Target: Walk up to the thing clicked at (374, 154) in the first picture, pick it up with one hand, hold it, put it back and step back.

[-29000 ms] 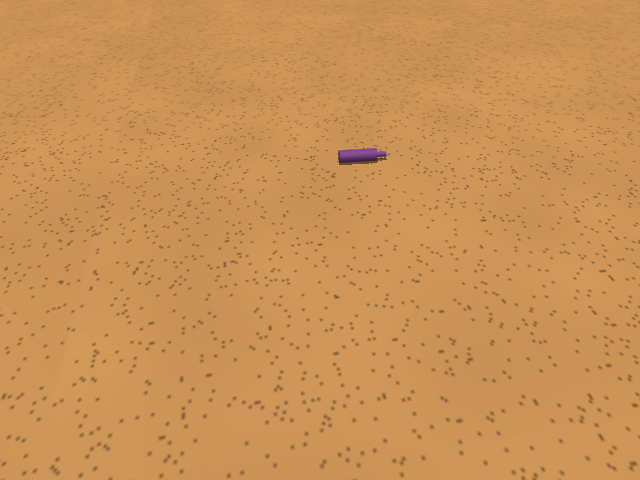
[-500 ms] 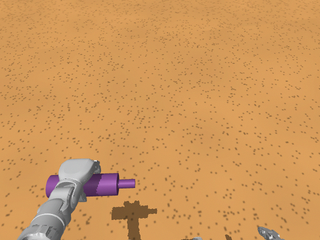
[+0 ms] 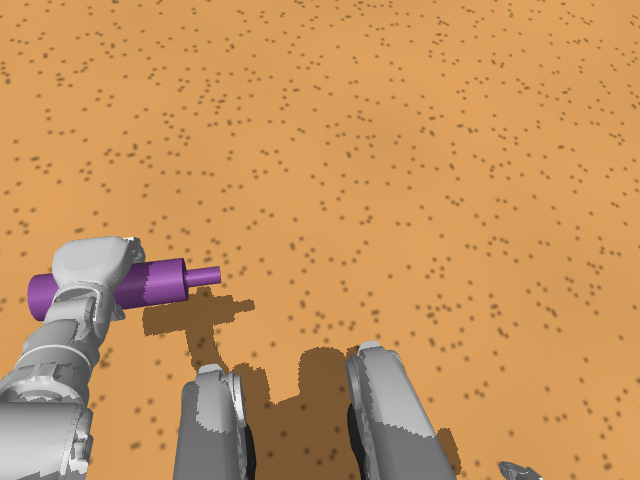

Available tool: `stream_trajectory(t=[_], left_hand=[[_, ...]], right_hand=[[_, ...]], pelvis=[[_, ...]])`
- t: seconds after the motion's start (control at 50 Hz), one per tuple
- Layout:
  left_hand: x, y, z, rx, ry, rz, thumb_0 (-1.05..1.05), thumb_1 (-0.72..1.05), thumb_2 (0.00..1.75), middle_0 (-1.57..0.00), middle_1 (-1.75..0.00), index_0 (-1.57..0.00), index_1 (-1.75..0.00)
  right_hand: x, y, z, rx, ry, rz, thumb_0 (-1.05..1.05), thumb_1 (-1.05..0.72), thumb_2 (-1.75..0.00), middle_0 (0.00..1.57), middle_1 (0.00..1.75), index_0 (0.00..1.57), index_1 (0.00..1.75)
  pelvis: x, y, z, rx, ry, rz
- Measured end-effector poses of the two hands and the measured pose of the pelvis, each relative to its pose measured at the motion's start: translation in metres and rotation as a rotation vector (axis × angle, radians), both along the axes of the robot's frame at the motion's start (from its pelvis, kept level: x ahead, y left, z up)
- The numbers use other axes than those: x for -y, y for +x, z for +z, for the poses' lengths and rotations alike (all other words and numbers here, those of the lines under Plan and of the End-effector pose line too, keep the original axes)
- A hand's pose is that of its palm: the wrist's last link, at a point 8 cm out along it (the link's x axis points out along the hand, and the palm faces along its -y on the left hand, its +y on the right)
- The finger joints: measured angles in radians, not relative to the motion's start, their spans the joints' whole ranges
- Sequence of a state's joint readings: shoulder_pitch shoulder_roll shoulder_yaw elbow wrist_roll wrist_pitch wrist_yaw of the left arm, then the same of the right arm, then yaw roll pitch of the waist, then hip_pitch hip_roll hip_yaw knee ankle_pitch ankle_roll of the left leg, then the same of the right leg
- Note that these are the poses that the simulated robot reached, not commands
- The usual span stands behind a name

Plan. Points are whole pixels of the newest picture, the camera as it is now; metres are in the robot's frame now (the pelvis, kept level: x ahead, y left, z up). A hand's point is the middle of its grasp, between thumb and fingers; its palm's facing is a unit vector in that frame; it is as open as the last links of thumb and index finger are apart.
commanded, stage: crouch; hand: left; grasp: from above
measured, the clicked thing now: (134, 285) +0.43 +0.22 -0.18
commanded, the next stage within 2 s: lower in 0.98 s
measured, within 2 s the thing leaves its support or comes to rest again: neither
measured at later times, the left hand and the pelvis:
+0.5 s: hand (130, 292) +0.45 +0.26 -0.27, palm faces -0.45 -0.01 -0.89, open 9.4 cm; pelvis -0.01 -0.01 -0.11, yaw -2 degrees
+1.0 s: hand (140, 294) +0.46 +0.26 -0.34, palm faces -0.46 -0.01 -0.89, open 9.4 cm; pelvis -0.02 +0.00 -0.17, yaw -4 degrees
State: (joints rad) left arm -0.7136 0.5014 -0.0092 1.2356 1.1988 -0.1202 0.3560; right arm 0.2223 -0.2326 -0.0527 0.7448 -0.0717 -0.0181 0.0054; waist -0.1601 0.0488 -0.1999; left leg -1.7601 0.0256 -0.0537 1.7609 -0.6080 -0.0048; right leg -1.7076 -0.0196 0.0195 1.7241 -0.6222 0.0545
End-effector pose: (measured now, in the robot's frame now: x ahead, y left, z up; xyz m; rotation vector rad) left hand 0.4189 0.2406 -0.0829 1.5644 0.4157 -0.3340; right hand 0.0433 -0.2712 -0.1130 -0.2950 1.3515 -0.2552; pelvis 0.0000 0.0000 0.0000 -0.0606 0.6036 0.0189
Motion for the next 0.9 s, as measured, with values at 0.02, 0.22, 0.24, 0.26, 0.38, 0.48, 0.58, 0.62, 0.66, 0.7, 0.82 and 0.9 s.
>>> stream_trajectory(t=[0.02,0.22,0.24,0.26,0.38,0.48,0.58,0.62,0.66,0.7,0.82,0.9], left_hand=[[-0.001,0.001,-0.009,-0.001,-0.004,-0.001,0.01,0.12,0.39,-0.76,-0.44,-0.77,-0.42],[-0.01,0.015,-0.08,0.019,-0.016,0.001,0.01,0.11,0.41,-0.76,-0.45,-0.77,-0.43],[-0.011,0.016,-0.086,0.02,-0.016,0.004,0.01,0.11,0.41,-0.76,-0.45,-0.77,-0.43],[-0.012,0.018,-0.09,0.021,-0.016,0.007,0.01,0.11,0.42,-0.76,-0.45,-0.77,-0.43],[-0.015,0.026,-0.113,0.019,-0.017,0.018,0.01,0.09,0.44,-0.75,-0.47,-0.76,-0.45],[-0.017,0.031,-0.129,0.011,-0.02,0.012,0.01,0.09,0.45,-0.75,-0.49,-0.76,-0.47],[-0.018,0.034,-0.144,0.01,-0.026,0.003,0.01,0.09,0.45,-0.74,-0.51,-0.75,-0.48],[-0.018,0.034,-0.151,0.008,-0.028,0.003,0.01,0.09,0.44,-0.73,-0.51,-0.74,-0.49],[-0.018,0.035,-0.157,0.004,-0.029,-0.001,0.01,0.1,0.44,-0.73,-0.51,-0.74,-0.49],[-0.018,0.035,-0.163,0.003,-0.03,-0.006,0.01,0.1,0.43,-0.73,-0.51,-0.74,-0.49],[-0.018,0.038,-0.178,0.005,-0.033,-0.009,0.01,0.11,0.42,-0.73,-0.51,-0.74,-0.49],[-0.019,0.04,-0.186,0.004,-0.031,-0.006,0.01,0.11,0.41,-0.74,-0.5,-0.75,-0.48]], right_hand=[[0.0,0.001,-0.007,-0.002,0.003,0.009,0.0,-0.89,-0.89,0.2,0.3,0.2,0.29],[0.006,0.014,-0.063,-0.015,0.008,0.095,0.0,-0.9,-0.89,0.2,0.3,0.2,0.29],[0.008,0.015,-0.066,-0.015,0.007,0.1,0.0,-0.9,-0.89,0.2,0.3,0.2,0.29],[0.009,0.016,-0.07,-0.016,0.007,0.104,0.0,-0.9,-0.89,0.2,0.3,0.2,0.29],[0.015,0.013,-0.086,-0.036,0.003,0.115,0.0,-0.91,-0.9,0.2,0.3,0.2,0.29],[0.018,0.002,-0.097,-0.065,0.001,0.111,0.0,-0.91,-0.9,0.2,0.3,0.2,0.29],[0.019,-0.013,-0.108,-0.097,0.002,0.101,0.0,-0.91,-0.9,0.2,0.3,0.2,0.29],[0.018,-0.019,-0.113,-0.108,0.002,0.096,0.0,-0.91,-0.9,0.2,0.3,0.2,0.29],[0.017,-0.025,-0.117,-0.117,0.001,0.09,0.0,-0.91,-0.9,0.2,0.3,0.2,0.29],[0.015,-0.03,-0.121,-0.124,0.002,0.085,0.0,-0.91,-0.9,0.2,0.3,0.2,0.29],[0.009,-0.041,-0.134,-0.142,0.007,0.078,0.0,-0.91,-0.9,0.2,0.3,0.2,0.29],[0.005,-0.043,-0.141,-0.146,0.013,0.082,0.0,-0.91,-0.9,0.2,0.3,0.2,0.29]], pelvis=[[0.0,-0.001,-0.007,-0.008,-0.002,0.001],[0.006,-0.005,-0.066,-0.05,-0.021,0.003],[0.006,-0.005,-0.071,-0.05,-0.023,0.002],[0.006,-0.006,-0.075,-0.05,-0.025,0.0],[0.008,-0.007,-0.096,-0.049,-0.031,-0.009],[0.008,-0.009,-0.111,-0.04,-0.036,-0.015],[0.008,-0.013,-0.126,-0.028,-0.043,-0.022],[0.007,-0.015,-0.132,-0.024,-0.046,-0.024],[0.006,-0.016,-0.138,-0.02,-0.048,-0.025],[0.005,-0.017,-0.144,-0.016,-0.05,-0.026],[0.003,-0.02,-0.158,-0.01,-0.056,-0.03],[0.002,-0.02,-0.165,-0.007,-0.058,-0.031]])
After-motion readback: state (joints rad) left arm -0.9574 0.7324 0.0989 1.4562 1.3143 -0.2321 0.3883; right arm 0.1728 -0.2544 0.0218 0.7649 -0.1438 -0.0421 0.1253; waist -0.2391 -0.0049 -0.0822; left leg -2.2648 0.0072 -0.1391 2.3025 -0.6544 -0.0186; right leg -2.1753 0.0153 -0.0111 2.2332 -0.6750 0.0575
